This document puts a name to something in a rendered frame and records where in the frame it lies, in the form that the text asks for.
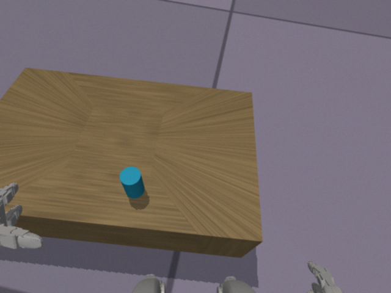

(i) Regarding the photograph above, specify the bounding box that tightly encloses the can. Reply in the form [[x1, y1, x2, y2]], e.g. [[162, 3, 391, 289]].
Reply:
[[120, 167, 145, 198]]

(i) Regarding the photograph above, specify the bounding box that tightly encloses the left robot hand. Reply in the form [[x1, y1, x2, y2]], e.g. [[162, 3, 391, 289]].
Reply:
[[0, 183, 43, 249]]

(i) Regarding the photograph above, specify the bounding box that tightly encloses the right robot hand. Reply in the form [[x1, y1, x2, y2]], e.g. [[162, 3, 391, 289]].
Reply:
[[307, 261, 344, 293]]

